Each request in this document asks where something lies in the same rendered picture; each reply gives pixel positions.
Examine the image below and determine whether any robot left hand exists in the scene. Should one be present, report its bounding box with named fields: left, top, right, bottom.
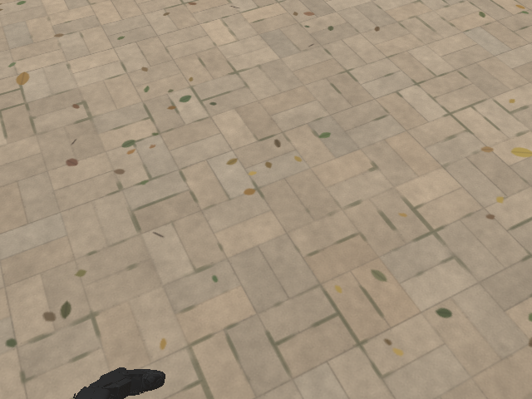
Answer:
left=73, top=367, right=165, bottom=399

